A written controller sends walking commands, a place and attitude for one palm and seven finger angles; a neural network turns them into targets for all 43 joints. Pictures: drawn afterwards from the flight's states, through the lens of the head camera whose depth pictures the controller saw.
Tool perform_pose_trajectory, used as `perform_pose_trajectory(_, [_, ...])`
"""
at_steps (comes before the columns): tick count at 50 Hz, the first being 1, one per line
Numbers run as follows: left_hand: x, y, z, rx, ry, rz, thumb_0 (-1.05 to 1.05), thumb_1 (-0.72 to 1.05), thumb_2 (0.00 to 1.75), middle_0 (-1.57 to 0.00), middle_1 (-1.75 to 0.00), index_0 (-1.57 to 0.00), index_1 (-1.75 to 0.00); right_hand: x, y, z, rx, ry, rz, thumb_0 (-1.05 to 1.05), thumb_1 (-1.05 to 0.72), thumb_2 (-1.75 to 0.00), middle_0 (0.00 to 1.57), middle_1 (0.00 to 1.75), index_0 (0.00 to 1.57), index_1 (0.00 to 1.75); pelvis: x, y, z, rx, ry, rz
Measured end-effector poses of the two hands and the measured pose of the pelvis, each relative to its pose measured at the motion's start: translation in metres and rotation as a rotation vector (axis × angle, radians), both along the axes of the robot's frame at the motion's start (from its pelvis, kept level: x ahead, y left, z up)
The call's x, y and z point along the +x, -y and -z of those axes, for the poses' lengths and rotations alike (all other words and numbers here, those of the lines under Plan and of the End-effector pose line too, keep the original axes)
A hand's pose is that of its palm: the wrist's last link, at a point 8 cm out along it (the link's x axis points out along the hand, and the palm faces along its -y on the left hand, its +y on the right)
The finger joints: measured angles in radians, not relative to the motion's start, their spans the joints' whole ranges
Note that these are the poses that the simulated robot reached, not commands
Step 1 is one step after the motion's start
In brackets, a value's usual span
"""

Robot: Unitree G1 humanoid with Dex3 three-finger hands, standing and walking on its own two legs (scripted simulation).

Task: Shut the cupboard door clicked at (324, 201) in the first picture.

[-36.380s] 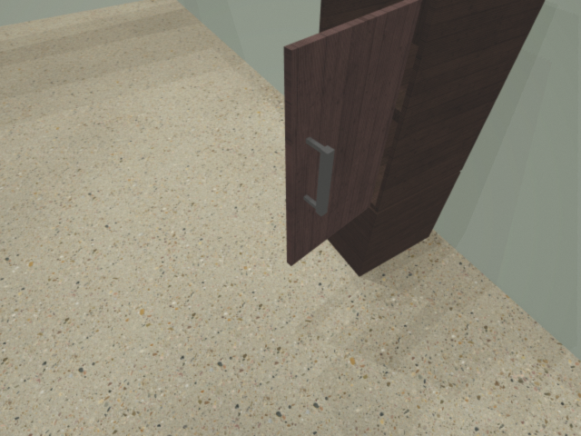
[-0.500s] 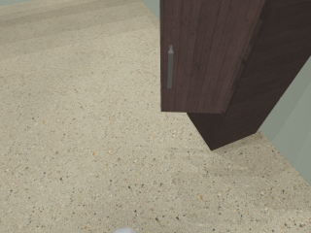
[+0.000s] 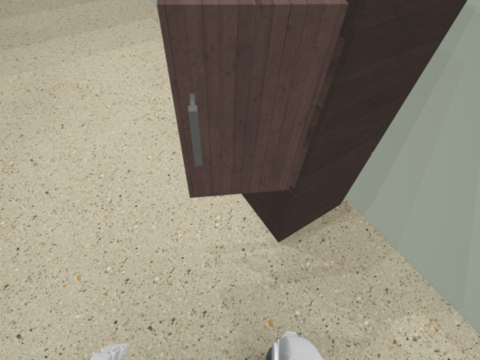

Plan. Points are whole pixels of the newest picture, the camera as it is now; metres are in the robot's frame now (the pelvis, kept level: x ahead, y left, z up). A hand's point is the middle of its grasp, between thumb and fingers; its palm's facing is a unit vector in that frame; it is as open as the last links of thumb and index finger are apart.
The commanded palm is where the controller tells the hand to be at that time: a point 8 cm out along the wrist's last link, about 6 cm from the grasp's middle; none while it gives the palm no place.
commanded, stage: take the last steps up to it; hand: left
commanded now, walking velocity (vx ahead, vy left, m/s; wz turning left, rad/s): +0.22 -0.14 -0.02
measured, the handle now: (195, 132) +0.59 +0.10 -0.02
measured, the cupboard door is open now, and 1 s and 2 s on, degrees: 65 65 65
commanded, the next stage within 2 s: come to a stop and stand still in 0.14 s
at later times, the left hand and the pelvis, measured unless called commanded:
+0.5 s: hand (182, 342) +0.18 +0.11 -0.18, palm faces +0.09 -0.98 -0.17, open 7.3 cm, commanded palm none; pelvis +0.16 -0.07 +0.00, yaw +1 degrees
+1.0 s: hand (178, 350) +0.16 +0.11 -0.15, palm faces +0.03 -0.96 -0.28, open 7.4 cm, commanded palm none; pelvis +0.14 -0.08 +0.01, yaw +0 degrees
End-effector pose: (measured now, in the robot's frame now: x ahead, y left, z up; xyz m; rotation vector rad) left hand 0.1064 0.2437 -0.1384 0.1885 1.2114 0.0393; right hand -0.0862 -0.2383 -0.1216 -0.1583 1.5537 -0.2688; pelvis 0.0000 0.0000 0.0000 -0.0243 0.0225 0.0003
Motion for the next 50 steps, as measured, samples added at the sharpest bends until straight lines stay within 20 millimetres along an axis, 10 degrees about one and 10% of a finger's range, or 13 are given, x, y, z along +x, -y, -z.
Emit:
perform_pose_trajectory(6, [0.067,0.040,0.008,0.041,0.086,0.014,0.01,0.91,0.90,-0.19,-0.30,-0.19,-0.30,0.039,0.038,0.029,0.037,-0.079,0.045,0.01,-0.91,-0.90,0.20,0.30,0.20,0.30,0.049,0.038,0.020,0.011,0.010,0.003])
perform_pose_trajectory(17, [0.059,0.073,0.014,0.009,-0.067,-0.115,0.00,0.93,0.90,-0.20,-0.30,-0.20,-0.30,0.270,0.060,0.009,0.005,0.322,-0.138,0.01,-0.91,-0.90,0.19,0.30,0.20,0.30,0.124,0.060,0.004,-0.018,0.011,-0.021])
perform_pose_trajectory(25, [0.064,0.085,0.015,0.006,-0.136,-0.181,0.01,0.92,0.90,-0.20,-0.30,-0.20,-0.30,0.355,0.043,0.004,0.044,0.406,-0.206,0.00,-0.91,-0.90,0.20,0.30,0.20,0.30,0.159,0.067,0.002,0.018,0.017,-0.025])
perform_pose_trajectory(32, [0.067,0.084,-0.002,0.110,-0.118,-0.181,0.01,0.91,0.90,-0.20,-0.30,-0.20,-0.30,0.367,0.069,0.024,0.084,0.394,-0.186,0.01,-0.91,-0.90,0.20,0.30,0.21,0.30,0.158,0.088,0.007,0.043,0.016,-0.020])
perform_pose_trajectory(40, [0.060,0.090,-0.023,0.155,-0.127,-0.159,0.01,0.91,0.90,-0.20,-0.30,-0.20,-0.30,0.335,0.107,0.022,0.057,0.298,-0.138,0.01,-0.91,-0.90,0.20,0.30,0.20,0.30,0.153,0.098,-0.005,0.075,0.011,-0.013])
perform_pose_trajectory(50, [0.048,0.087,-0.018,0.120,-0.111,-0.133,0.01,0.90,0.90,-0.20,-0.30,-0.20,-0.30,0.294,0.098,0.013,0.040,0.264,-0.125,0.01,-0.91,-0.90,0.19,0.30,0.20,0.30,0.142,0.083,-0.008,0.072,0.013,0.006])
